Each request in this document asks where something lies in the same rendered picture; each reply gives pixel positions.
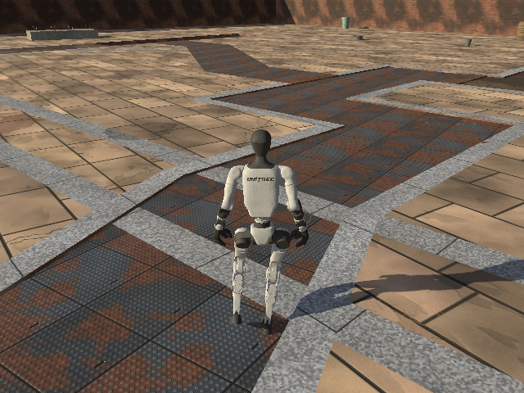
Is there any robot right hand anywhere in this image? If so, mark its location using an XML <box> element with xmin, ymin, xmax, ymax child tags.
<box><xmin>290</xmin><ymin>229</ymin><xmax>309</xmax><ymax>247</ymax></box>

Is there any robot right forearm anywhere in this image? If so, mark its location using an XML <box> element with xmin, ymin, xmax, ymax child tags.
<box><xmin>291</xmin><ymin>199</ymin><xmax>307</xmax><ymax>232</ymax></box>

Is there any robot left forearm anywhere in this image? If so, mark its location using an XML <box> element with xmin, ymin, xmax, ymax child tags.
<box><xmin>215</xmin><ymin>198</ymin><xmax>230</xmax><ymax>230</ymax></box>

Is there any left robot upper arm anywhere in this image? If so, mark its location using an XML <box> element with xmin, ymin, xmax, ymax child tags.
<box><xmin>221</xmin><ymin>165</ymin><xmax>244</xmax><ymax>210</ymax></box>

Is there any robot left hand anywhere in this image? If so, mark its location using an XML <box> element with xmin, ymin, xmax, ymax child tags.
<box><xmin>213</xmin><ymin>228</ymin><xmax>233</xmax><ymax>246</ymax></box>

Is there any right robot upper arm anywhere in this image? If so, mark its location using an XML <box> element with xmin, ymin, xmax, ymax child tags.
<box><xmin>278</xmin><ymin>165</ymin><xmax>300</xmax><ymax>211</ymax></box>

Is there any left robot foot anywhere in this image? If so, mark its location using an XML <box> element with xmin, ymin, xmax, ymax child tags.
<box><xmin>229</xmin><ymin>312</ymin><xmax>242</xmax><ymax>324</ymax></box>

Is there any left robot thigh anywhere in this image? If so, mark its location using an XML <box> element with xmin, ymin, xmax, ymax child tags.
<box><xmin>234</xmin><ymin>228</ymin><xmax>251</xmax><ymax>274</ymax></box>

